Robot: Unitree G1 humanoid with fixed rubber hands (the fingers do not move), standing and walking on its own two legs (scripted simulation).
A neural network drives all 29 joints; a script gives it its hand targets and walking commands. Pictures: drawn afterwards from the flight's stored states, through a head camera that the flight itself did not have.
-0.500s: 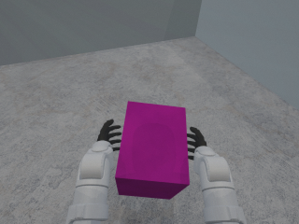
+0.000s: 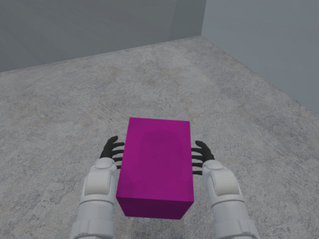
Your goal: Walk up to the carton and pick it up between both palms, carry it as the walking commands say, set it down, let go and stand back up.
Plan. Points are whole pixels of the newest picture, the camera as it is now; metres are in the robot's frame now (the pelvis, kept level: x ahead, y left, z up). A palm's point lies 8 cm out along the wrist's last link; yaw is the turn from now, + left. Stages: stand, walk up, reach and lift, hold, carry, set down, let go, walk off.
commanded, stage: hold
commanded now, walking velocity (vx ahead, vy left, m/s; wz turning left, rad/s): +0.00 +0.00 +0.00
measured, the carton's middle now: (156, 171) +0.32 +0.03 -0.05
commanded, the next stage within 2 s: set down in 0.28 s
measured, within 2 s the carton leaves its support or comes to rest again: neither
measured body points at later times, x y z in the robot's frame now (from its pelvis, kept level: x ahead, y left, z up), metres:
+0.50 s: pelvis -0.02 +0.04 -0.01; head -0.08 +0.05 +0.44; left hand +0.30 +0.17 +0.04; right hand +0.30 -0.09 +0.04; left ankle +0.01 +0.15 -0.74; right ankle +0.03 -0.09 -0.74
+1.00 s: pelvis -0.02 +0.02 -0.02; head +0.05 +0.00 +0.43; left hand +0.32 +0.16 -0.05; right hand +0.32 -0.10 -0.06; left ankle +0.01 +0.15 -0.74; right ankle +0.03 -0.09 -0.74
